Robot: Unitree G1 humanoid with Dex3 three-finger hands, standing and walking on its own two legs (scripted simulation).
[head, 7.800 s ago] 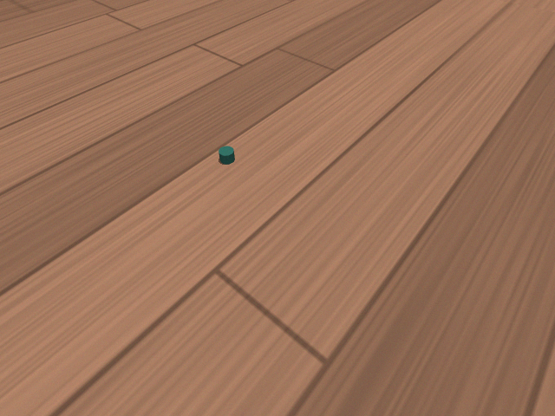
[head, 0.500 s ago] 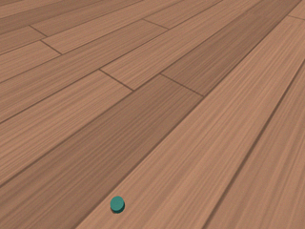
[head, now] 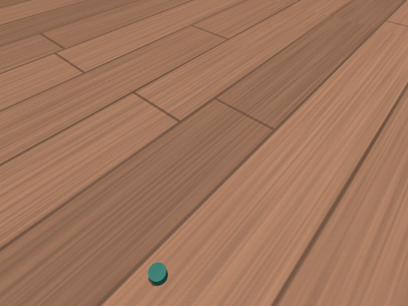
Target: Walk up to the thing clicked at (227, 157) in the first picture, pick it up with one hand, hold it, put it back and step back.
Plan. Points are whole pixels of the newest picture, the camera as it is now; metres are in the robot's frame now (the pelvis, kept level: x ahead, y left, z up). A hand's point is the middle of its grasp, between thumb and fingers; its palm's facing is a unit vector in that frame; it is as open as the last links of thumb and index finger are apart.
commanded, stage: stand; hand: left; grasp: from above
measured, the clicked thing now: (158, 273) +0.40 +0.22 -0.75
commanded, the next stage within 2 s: rise first in 1.00 s
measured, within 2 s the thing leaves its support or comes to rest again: neither
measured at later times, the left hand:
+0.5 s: hand out of the picture +0.07 +0.25 -0.16, palm faces -0.03 -0.94 -0.35, open 7.4 cm
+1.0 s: hand out of the picture +0.08 +0.25 -0.16, palm faces -0.03 -0.94 -0.35, open 7.4 cm
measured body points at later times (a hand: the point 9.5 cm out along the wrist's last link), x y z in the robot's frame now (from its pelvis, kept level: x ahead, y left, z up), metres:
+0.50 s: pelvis +0.00 +0.00 +0.00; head +0.02 +0.00 +0.45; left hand +0.08 +0.30 -0.13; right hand +0.08 -0.30 -0.13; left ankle -0.01 +0.13 -0.75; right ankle -0.01 -0.13 -0.75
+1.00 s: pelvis +0.00 +0.00 +0.00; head +0.01 +0.00 +0.45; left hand +0.08 +0.30 -0.13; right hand +0.08 -0.30 -0.13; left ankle -0.01 +0.13 -0.75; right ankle -0.01 -0.13 -0.75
